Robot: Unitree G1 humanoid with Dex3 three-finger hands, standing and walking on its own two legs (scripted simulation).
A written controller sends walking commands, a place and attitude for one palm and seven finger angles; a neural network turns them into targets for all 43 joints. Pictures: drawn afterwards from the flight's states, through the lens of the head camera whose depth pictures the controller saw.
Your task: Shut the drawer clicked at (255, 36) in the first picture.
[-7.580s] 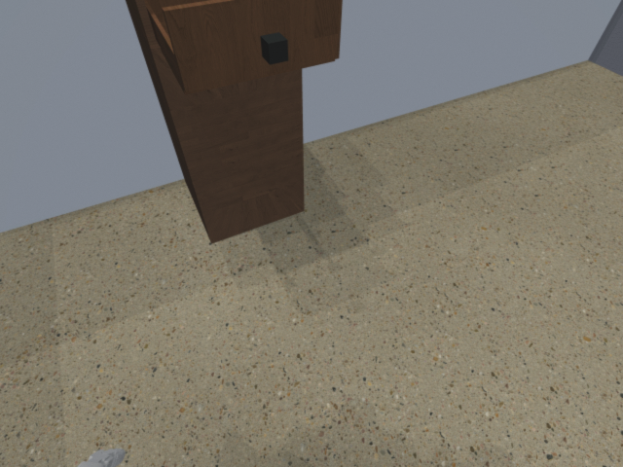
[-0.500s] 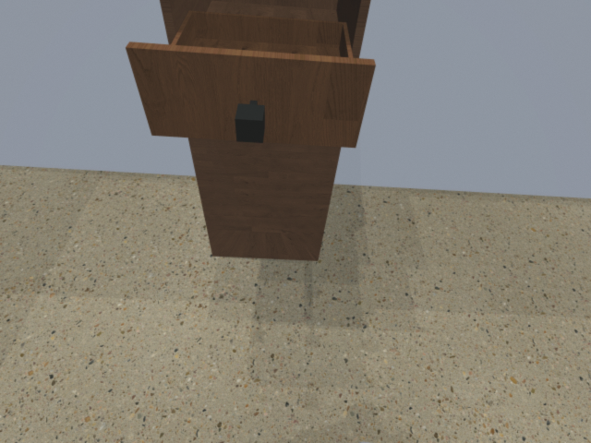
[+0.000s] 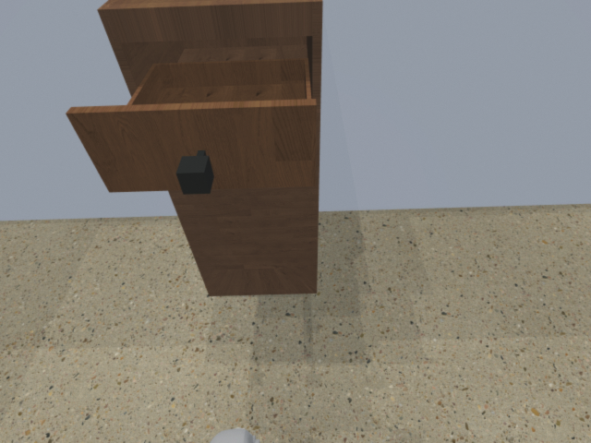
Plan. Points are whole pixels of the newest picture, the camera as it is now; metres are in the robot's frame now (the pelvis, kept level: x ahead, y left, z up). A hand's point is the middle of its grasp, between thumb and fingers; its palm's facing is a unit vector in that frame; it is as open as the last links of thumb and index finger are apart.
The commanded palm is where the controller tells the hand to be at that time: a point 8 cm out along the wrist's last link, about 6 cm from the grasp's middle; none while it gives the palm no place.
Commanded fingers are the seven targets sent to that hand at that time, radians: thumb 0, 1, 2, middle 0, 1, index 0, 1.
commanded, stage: take the last steps up to it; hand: left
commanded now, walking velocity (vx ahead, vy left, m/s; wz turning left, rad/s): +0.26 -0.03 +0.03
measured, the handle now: (198, 167) +0.50 +0.18 +0.12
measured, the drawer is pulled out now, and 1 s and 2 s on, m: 0.28 0.28 0.28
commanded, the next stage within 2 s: come to a stop and stand still in 0.30 s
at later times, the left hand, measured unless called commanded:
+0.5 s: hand out of the picture +0.17 +0.21 -0.19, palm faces +0.06 -0.98 -0.18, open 7.4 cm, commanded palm none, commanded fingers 0.00 0.90 0.90 -0.20 -0.30 -0.20 -0.30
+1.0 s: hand (184, 423) +0.19 +0.20 -0.17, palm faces +0.06 -0.96 -0.27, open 7.3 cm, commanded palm none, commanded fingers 0.00 0.90 0.90 -0.20 -0.30 -0.20 -0.30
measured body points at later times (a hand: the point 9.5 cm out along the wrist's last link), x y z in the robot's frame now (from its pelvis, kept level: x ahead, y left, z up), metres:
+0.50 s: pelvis +0.15 +0.04 -0.01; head +0.14 +0.05 +0.44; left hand +0.16 +0.26 -0.17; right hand +0.23 -0.20 -0.15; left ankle +0.17 +0.13 -0.75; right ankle +0.16 -0.10 -0.69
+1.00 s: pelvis +0.13 +0.01 -0.01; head +0.15 -0.01 +0.44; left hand +0.19 +0.25 -0.15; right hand +0.16 -0.24 -0.17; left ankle +0.09 +0.15 -0.71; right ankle +0.22 -0.11 -0.75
